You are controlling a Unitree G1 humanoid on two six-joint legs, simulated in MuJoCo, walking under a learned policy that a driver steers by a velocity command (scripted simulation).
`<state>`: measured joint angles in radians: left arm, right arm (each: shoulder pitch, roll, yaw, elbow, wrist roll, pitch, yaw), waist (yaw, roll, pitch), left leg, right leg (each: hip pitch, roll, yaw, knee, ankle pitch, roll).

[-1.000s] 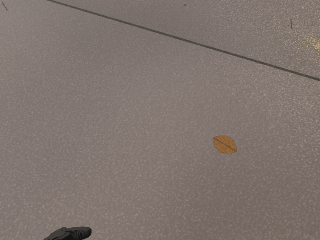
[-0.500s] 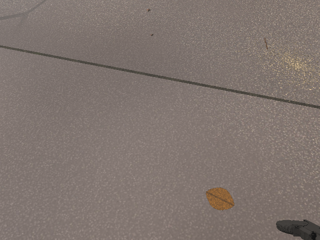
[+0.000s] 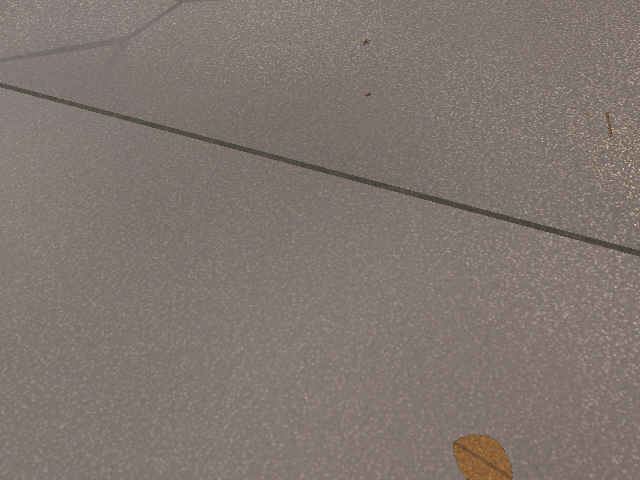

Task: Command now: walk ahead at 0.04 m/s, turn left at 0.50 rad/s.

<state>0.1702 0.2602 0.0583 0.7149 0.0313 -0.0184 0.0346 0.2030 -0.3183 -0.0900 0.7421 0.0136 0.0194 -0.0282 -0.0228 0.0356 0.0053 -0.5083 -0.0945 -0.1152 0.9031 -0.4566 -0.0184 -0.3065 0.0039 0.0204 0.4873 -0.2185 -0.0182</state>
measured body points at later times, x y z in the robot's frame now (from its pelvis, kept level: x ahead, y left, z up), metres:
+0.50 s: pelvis +0.00 +0.05 +0.00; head +0.03 +0.08 +0.45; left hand +0.04 +0.37 -0.11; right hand +0.24 -0.17 -0.07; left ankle -0.02 +0.14 -0.74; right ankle +0.02 -0.10 -0.65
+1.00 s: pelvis +0.02 +0.03 -0.01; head +0.02 +0.02 +0.44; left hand +0.07 +0.31 -0.11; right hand +0.22 -0.17 -0.12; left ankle -0.02 +0.14 -0.74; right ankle +0.05 -0.09 -0.74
